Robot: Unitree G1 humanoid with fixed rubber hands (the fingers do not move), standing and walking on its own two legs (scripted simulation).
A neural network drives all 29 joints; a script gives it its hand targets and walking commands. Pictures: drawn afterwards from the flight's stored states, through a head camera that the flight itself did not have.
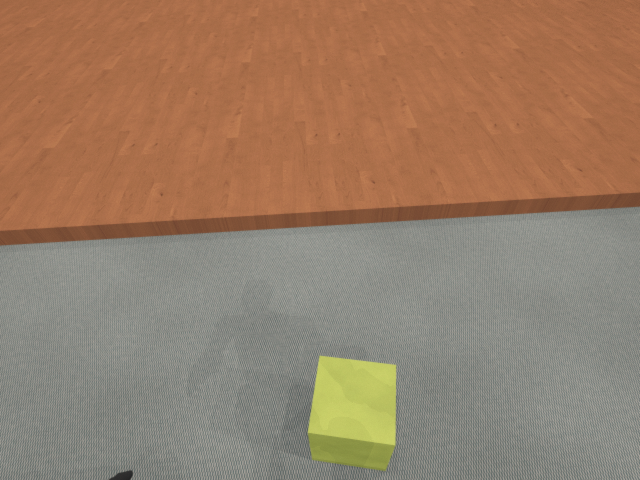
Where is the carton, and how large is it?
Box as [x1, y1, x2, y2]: [308, 356, 395, 470]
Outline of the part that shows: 319,356 308,428 308,436 312,459 385,470 394,447 395,441 395,365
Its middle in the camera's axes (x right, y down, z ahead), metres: +0.09 +0.50 +1.08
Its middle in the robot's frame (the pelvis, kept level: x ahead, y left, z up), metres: +0.44 -0.03 -0.66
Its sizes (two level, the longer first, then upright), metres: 0.210 0.200 0.250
